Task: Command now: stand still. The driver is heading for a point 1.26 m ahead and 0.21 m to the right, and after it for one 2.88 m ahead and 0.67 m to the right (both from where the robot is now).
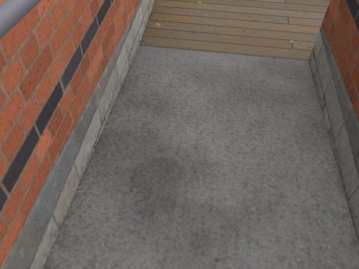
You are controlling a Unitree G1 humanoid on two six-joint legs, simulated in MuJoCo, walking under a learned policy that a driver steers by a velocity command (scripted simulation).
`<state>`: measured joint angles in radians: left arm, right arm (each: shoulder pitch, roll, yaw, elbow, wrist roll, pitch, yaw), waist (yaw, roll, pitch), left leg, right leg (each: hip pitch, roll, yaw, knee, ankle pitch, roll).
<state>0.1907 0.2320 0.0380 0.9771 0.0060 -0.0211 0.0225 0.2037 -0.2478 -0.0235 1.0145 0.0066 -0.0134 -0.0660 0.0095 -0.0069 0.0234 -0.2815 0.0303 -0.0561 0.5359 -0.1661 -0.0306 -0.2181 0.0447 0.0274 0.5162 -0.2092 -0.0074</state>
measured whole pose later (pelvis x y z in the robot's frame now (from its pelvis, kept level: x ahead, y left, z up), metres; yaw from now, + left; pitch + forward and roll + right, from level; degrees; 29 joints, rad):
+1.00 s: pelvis +0.01 +0.00 +0.00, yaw +1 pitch -1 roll -1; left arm 0.30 0.20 0.07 0.98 0.00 -0.02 0.04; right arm 0.25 -0.20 -0.05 1.07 0.01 -0.02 -0.07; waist 0.00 0.00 0.04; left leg -0.25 0.03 -0.06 0.50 -0.16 -0.04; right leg -0.18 0.04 0.01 0.48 -0.21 -0.01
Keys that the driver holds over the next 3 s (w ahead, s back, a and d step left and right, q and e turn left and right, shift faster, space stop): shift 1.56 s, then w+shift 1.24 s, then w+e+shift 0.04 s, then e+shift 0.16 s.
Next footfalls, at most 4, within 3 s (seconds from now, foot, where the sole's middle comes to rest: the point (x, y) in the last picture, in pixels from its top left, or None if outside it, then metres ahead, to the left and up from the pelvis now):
1.88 left None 0.18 0.17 -0.78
2.40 right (201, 235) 0.67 -0.06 -0.83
2.86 left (173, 149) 1.14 0.06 -0.86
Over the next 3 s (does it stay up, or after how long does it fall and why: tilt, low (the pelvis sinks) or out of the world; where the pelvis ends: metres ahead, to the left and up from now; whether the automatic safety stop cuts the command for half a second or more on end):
stays up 1.07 -0.01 -0.09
